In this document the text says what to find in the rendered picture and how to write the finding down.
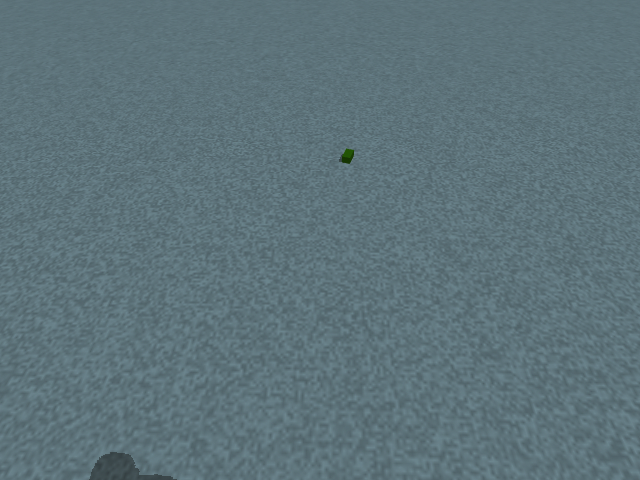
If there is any small box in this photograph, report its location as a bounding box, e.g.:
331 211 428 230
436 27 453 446
342 149 354 164

